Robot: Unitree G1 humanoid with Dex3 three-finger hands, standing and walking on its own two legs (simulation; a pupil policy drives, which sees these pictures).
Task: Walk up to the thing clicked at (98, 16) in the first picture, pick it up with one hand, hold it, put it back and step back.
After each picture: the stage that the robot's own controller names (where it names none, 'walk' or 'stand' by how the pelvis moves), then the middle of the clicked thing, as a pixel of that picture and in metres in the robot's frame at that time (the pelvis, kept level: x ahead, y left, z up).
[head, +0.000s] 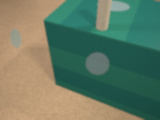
stand; (104, 7) +0.84 -0.12 +0.07
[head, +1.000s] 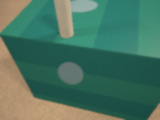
walk; (63, 12) +0.71 +0.12 +0.09
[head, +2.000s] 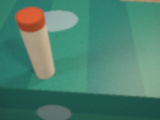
rise first; (39, 48) +0.42 +0.15 +0.10
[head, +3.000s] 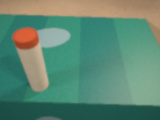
stand; (33, 63) +0.41 +0.18 +0.07
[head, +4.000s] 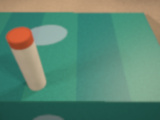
stand; (29, 63) +0.41 +0.19 +0.07
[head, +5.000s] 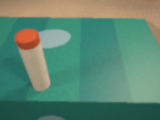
stand; (35, 63) +0.42 +0.18 +0.07
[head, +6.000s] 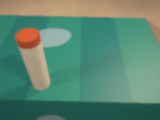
stand; (35, 63) +0.42 +0.18 +0.07
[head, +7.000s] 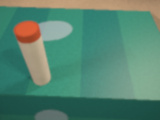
rise first; (35, 57) +0.43 +0.17 +0.07
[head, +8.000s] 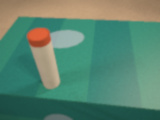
rise first; (46, 61) +0.43 +0.17 +0.07
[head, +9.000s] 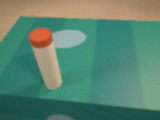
go down; (47, 62) +0.42 +0.17 +0.07
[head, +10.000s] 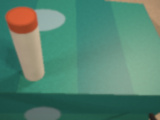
go down; (29, 50) +0.43 +0.15 +0.10
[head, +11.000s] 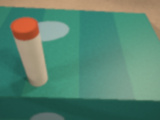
go down; (32, 56) +0.43 +0.16 +0.10
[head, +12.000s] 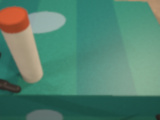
close in; (24, 51) +0.42 +0.17 +0.12
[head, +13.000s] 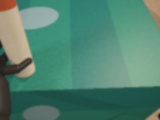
lift; (14, 40) +0.45 +0.19 +0.13
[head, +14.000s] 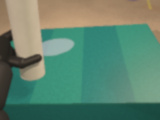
lift; (26, 33) +0.36 +0.14 +0.28
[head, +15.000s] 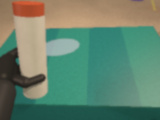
hold; (32, 53) +0.33 +0.14 +0.24
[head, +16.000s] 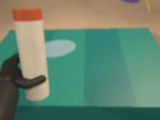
hold; (33, 56) +0.34 +0.15 +0.21
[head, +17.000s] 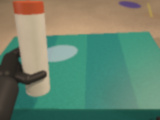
crouch; (34, 51) +0.33 +0.13 +0.25
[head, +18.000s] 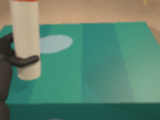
crouch; (26, 37) +0.40 +0.16 +0.23
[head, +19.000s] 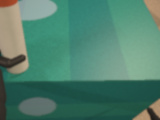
lower; (10, 35) +0.46 +0.18 +0.14
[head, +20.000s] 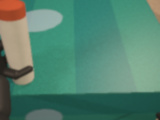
lower; (17, 47) +0.42 +0.18 +0.13
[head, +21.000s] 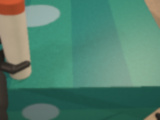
lower; (15, 41) +0.44 +0.18 +0.13
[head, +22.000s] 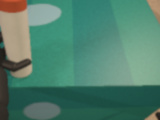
lower; (17, 39) +0.44 +0.18 +0.13
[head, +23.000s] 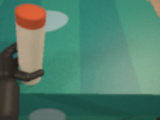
draw back; (30, 50) +0.41 +0.15 +0.13
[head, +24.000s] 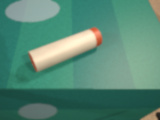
rise; (67, 48) +0.47 +0.03 +0.04
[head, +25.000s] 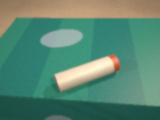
sink last; (87, 72) +0.44 +0.02 +0.02
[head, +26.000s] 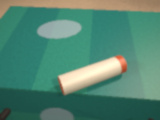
stand; (93, 74) +0.41 -0.01 +0.02
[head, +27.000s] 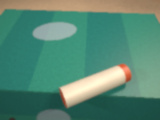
stand; (96, 84) +0.36 -0.03 +0.03
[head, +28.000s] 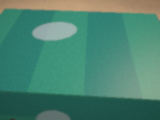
stand; out of the picture +0.25 -0.05 -0.40
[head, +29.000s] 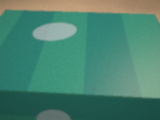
stand; out of the picture +0.21 +0.10 -0.69
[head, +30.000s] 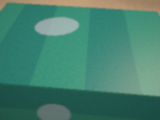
stand; out of the picture +0.23 +0.10 -0.70
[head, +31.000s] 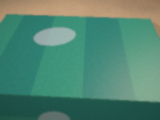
walk; out of the picture +0.24 +0.10 -0.74
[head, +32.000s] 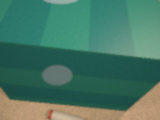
walk; (65, 118) +0.41 +0.07 -0.74
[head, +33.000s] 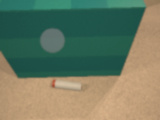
walk; (67, 85) +0.72 +0.15 -0.72
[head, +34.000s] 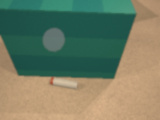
stand; (64, 83) +0.86 +0.14 -0.73
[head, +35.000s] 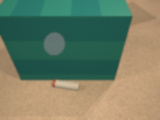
stand; (66, 84) +0.89 +0.14 -0.75
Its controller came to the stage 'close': yes
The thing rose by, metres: 0.20
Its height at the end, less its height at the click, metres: -0.81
